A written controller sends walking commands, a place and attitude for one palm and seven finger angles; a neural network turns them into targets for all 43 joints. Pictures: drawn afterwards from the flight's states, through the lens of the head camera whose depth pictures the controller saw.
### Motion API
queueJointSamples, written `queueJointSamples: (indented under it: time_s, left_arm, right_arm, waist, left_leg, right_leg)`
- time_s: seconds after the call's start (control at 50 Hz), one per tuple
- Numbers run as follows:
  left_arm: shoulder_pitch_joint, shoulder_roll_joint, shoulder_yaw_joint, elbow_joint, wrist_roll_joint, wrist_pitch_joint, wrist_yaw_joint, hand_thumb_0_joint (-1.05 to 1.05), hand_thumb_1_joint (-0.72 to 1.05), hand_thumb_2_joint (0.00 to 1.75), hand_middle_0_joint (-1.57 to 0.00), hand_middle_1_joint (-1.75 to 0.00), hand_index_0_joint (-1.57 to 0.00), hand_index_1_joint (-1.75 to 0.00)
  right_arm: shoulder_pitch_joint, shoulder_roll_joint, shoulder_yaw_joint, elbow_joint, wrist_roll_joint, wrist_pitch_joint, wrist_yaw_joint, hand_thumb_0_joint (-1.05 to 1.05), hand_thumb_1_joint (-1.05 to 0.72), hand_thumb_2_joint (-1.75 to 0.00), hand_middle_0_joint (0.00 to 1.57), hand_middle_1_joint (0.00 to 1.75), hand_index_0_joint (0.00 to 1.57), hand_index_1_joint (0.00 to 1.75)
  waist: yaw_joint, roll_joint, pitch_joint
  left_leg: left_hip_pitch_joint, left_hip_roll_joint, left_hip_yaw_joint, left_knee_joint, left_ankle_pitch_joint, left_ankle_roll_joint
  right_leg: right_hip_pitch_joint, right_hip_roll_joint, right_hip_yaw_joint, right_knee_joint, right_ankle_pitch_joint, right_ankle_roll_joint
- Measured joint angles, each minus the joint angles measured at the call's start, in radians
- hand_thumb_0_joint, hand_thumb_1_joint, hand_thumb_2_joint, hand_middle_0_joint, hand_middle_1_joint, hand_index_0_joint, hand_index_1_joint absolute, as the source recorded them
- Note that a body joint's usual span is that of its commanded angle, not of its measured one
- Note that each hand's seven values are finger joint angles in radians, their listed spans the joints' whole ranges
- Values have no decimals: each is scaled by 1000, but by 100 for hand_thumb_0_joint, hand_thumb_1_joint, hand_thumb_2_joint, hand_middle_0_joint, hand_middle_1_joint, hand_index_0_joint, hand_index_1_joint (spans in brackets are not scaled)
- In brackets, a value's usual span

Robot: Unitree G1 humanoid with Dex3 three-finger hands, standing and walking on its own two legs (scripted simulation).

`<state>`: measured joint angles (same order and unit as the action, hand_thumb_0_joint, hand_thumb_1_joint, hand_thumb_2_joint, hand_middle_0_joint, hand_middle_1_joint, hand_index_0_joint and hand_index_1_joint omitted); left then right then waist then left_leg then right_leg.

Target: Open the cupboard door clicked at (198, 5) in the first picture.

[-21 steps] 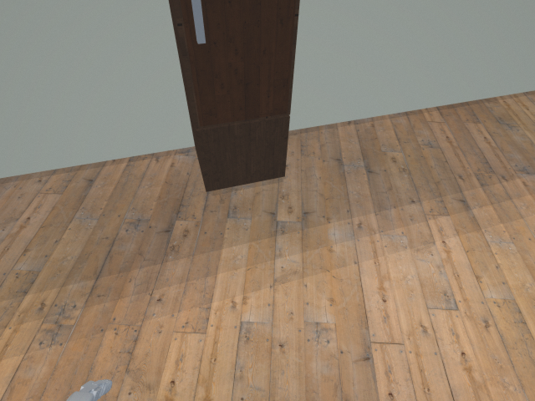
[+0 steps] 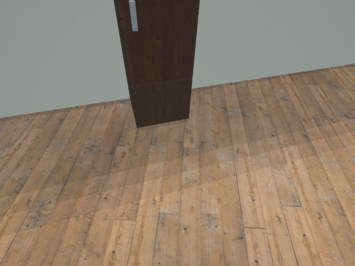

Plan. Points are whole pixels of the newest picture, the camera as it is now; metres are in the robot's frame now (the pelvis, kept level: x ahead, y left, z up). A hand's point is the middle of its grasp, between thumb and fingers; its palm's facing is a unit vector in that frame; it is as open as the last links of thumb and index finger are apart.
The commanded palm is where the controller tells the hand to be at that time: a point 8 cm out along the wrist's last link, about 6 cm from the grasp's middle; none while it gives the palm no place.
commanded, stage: stand and wait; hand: left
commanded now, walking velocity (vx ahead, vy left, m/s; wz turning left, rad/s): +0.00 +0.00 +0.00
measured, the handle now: (132, 14) +1.20 +0.31 +0.09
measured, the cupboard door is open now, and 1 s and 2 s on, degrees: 0 0 0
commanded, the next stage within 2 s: look at it before walking up in 0.42 s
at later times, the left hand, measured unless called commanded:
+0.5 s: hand out of the picture +0.06 +0.24 -0.15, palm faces -0.04 -0.94 -0.33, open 7.4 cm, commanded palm none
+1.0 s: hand out of the picture +0.07 +0.24 -0.15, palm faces -0.04 -0.94 -0.33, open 7.4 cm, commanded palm none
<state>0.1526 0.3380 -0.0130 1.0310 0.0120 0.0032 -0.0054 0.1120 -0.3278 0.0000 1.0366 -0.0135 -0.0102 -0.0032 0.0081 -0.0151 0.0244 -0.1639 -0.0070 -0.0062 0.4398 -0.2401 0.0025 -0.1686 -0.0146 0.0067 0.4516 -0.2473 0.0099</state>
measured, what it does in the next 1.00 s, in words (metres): stands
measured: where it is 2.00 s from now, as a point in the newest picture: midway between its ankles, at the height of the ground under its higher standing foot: outside the picture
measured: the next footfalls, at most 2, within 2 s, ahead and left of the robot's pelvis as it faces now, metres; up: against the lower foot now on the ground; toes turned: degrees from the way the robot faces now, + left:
left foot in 1.96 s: +0.43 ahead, +0.02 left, +0.00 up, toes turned -10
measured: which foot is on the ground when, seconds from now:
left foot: down 0.00-1.00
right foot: down 0.00-1.00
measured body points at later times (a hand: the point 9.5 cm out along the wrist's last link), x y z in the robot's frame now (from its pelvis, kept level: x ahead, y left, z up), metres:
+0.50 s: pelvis -0.01 +0.00 +0.00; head -0.01 +0.00 +0.45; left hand +0.06 +0.29 -0.13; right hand +0.05 -0.30 -0.13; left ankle +0.00 +0.12 -0.74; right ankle +0.00 -0.13 -0.74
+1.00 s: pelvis -0.01 -0.01 +0.00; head +0.00 +0.00 +0.45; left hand +0.07 +0.29 -0.13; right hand +0.07 -0.30 -0.13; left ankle +0.00 +0.12 -0.74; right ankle +0.00 -0.13 -0.74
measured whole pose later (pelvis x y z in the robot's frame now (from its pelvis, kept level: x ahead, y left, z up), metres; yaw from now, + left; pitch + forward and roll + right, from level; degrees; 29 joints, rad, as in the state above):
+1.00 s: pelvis -0.01 -0.01 +0.00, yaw -1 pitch -2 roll +0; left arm 0.14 0.34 -0.01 1.09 0.01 -0.01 -0.01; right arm 0.12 -0.34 0.00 1.11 -0.01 -0.01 0.00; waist 0.00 -0.01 0.03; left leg -0.14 0.01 0.00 0.37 -0.19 -0.01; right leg -0.15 0.00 0.01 0.38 -0.20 0.00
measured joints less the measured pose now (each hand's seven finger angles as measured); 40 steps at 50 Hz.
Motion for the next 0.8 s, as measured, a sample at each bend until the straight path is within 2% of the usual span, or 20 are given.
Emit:
queueJointSamples:
  time_s: [0.32,0.8]
  left_arm:
    - [0,10,2,49,0,-3,-1,0,90,90,-21,-30,-20,-30]
    - [-11,2,0,55,1,-12,1,0,90,90,-21,-30,-20,-30]
  right_arm:
    - [32,-12,-1,65,4,2,3,1,-90,-90,20,30,21,30]
    - [13,-6,0,76,6,-5,4,1,-90,-90,20,30,21,30]
  waist:
    - [-7,5,9]
    - [-7,7,2]
  left_leg:
    - [5,5,1,-38,38,-3]
    - [18,10,5,-63,47,-8]
  right_leg:
    - [4,4,1,-39,39,-2]
    - [13,9,5,-59,47,-6]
